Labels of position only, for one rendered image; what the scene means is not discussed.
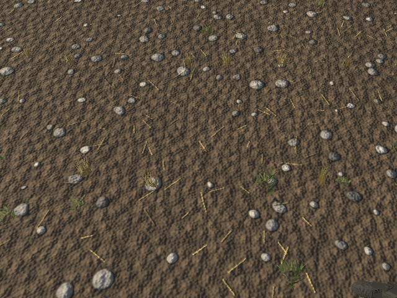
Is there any right robot hand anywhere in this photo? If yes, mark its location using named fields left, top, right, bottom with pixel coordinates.
left=352, top=281, right=397, bottom=298

